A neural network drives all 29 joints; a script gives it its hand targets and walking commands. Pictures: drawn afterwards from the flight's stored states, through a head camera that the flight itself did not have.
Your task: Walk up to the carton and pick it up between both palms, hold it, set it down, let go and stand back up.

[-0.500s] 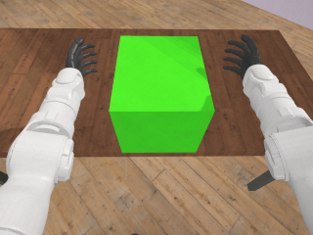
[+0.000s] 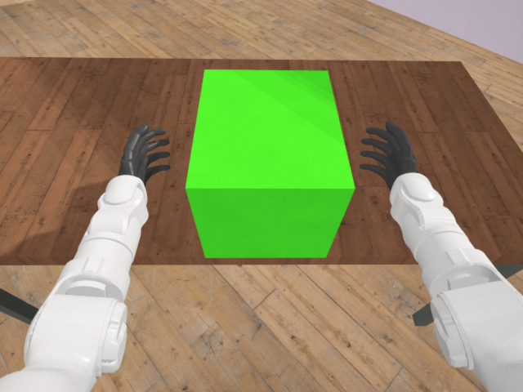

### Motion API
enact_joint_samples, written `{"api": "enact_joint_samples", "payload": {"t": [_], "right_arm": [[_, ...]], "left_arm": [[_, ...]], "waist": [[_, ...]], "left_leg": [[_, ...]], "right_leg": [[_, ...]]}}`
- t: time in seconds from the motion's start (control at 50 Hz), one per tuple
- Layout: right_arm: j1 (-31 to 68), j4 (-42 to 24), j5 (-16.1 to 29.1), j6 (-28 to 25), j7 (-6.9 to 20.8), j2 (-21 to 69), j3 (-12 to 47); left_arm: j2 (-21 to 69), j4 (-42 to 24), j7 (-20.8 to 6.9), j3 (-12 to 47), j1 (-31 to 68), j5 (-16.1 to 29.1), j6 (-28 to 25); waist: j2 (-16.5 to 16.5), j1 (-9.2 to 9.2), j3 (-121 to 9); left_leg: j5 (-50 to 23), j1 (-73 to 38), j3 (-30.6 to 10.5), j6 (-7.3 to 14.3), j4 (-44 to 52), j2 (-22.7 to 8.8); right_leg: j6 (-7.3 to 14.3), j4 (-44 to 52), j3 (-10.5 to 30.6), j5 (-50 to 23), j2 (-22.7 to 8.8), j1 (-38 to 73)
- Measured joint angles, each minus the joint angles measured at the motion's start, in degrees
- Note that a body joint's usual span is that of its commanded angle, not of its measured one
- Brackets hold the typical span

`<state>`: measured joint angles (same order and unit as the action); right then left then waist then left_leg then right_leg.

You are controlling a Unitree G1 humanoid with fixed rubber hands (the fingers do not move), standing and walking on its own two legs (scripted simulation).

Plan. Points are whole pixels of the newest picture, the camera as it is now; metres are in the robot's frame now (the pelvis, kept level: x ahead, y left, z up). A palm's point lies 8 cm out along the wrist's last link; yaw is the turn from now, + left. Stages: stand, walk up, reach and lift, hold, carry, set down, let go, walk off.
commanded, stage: set down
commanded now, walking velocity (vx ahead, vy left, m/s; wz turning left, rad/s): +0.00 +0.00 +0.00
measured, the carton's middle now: (266, 164) +0.51 +0.03 +0.01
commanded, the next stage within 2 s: let go in 2.00 s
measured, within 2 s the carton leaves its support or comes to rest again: neither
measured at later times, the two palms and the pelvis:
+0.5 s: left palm (135, 227) +0.35 +0.23 +0.03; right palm (402, 233) +0.36 -0.19 +0.03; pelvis +0.01 +0.00 +0.00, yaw +0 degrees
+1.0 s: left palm (132, 288) +0.27 +0.23 -0.03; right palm (409, 303) +0.27 -0.20 -0.03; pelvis +0.01 +0.00 +0.00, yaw -1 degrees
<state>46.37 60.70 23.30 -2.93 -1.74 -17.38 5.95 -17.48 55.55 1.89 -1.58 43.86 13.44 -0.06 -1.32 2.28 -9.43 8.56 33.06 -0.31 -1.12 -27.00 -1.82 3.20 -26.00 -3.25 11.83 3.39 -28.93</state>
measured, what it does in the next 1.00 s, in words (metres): stands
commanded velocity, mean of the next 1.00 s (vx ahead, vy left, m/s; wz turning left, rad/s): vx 0.00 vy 0.00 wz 0.00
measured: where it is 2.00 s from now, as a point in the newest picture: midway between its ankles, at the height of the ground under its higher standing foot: outside the picture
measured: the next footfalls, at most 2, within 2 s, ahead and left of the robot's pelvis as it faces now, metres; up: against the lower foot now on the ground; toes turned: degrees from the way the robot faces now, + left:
none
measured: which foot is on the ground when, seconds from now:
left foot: down 0.00-1.00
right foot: down 0.00-1.00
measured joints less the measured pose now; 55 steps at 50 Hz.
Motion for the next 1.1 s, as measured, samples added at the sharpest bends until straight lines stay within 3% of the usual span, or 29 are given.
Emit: {"api": "enact_joint_samples", "payload": {"t": [0.54, 0.86, 1.1], "right_arm": [[-23.67, -12.36, -2.80, -9.19, 0.44, 3.51, 0.70], [-36.65, -13.57, -4.65, -18.75, 1.72, 5.48, 0.93], [-42.75, -14.38, -7.13, -21.07, 2.33, 6.18, 0.89]], "left_arm": [[3.20, -10.10, -0.67, -1.31, -22.06, -1.77, -9.55], [4.21, -12.00, -0.28, 0.35, -34.67, -1.92, -18.57], [4.33, -14.09, -0.09, 0.95, -40.80, -2.40, -18.41]], "waist": [[-0.41, -0.71, 4.36], [-0.62, -1.36, 6.73], [-0.92, -1.26, 8.76]], "left_leg": [[1.15, -8.77, 0.81, 0.13, 1.41, 0.71], [3.52, -11.66, 1.10, 0.24, -1.26, 1.00], [4.51, -14.16, 1.78, 0.40, -1.88, 1.12]], "right_leg": [[0.02, -0.54, 0.81, 2.04, -0.71, 7.73], [-0.06, -3.43, 1.09, 4.49, -1.05, 10.49], [-0.21, -4.47, 1.78, 5.48, -1.21, 12.60]]}}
